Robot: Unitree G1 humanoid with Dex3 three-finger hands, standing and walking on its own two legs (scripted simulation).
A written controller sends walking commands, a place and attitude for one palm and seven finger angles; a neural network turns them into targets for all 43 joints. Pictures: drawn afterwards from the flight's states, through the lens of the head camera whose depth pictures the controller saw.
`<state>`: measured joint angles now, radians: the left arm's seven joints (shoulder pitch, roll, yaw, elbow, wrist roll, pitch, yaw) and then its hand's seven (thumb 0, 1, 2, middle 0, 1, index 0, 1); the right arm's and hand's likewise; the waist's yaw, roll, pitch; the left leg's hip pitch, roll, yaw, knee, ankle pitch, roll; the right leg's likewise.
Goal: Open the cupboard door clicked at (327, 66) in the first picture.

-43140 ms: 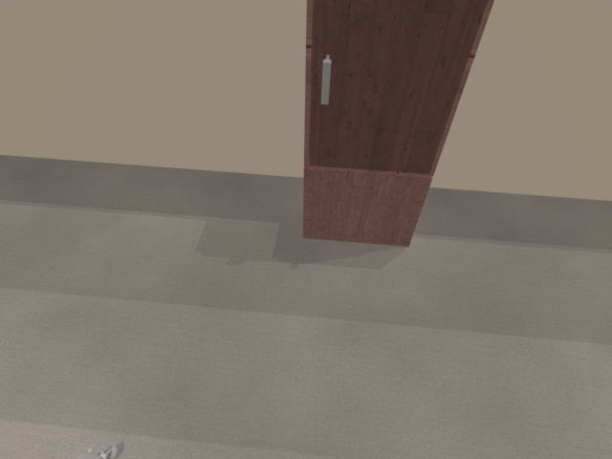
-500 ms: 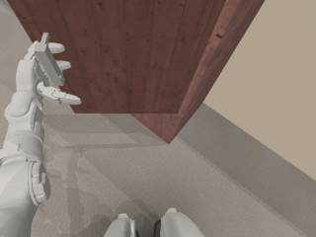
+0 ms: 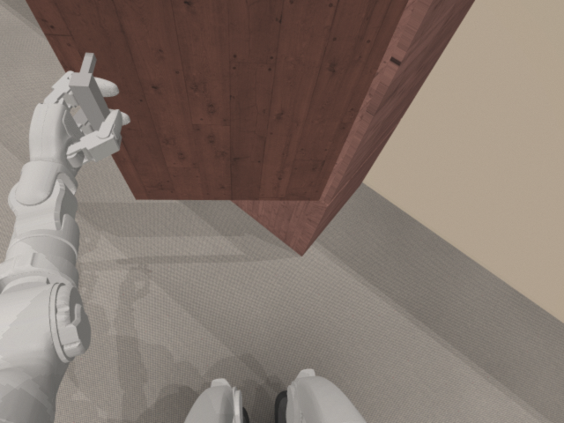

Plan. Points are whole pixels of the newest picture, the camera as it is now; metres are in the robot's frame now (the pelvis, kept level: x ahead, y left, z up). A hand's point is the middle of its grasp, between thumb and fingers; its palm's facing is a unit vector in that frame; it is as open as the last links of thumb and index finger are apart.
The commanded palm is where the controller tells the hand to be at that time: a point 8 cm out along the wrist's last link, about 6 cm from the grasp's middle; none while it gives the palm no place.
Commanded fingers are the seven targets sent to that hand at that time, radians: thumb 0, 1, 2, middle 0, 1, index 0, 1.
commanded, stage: close the thumb around the handle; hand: left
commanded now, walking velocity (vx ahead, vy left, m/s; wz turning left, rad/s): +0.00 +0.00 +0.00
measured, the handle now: (101, 103) +0.55 +0.22 +0.06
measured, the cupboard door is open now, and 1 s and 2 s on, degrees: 42 72 85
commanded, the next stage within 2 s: pull the door open along its arc in 0.10 s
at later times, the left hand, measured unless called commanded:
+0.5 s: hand (111, 155) +0.46 +0.20 +0.06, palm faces -0.03 -1.00 -0.01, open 5.9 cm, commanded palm +0.41 +0.25 +0.06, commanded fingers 0.00 0.90 0.90 -0.40 -1.35 -0.40 -1.35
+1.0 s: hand (164, 265) +0.31 +0.12 +0.06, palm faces +0.35 -0.94 +0.03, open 6.2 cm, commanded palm +0.25 +0.19 +0.06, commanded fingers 0.00 0.90 0.90 -0.40 -1.35 -0.40 -1.35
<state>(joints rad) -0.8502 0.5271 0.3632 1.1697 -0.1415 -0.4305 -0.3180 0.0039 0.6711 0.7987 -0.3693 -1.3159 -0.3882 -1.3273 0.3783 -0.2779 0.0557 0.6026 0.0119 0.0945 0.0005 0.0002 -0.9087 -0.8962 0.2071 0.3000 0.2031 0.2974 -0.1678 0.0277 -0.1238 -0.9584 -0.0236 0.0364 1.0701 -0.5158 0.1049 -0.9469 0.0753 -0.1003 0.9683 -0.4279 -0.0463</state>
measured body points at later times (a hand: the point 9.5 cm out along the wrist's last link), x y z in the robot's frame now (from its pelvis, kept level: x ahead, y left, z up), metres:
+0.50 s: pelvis +0.01 +0.00 +0.01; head +0.12 +0.03 +0.44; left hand +0.46 +0.25 +0.06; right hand +0.02 -0.26 -0.10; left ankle -0.01 +0.05 -0.66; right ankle +0.01 -0.10 -0.66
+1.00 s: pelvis +0.00 -0.03 +0.01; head +0.05 -0.03 +0.46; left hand +0.29 +0.17 +0.06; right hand +0.20 -0.23 -0.08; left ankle -0.01 +0.05 -0.66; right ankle +0.01 -0.10 -0.66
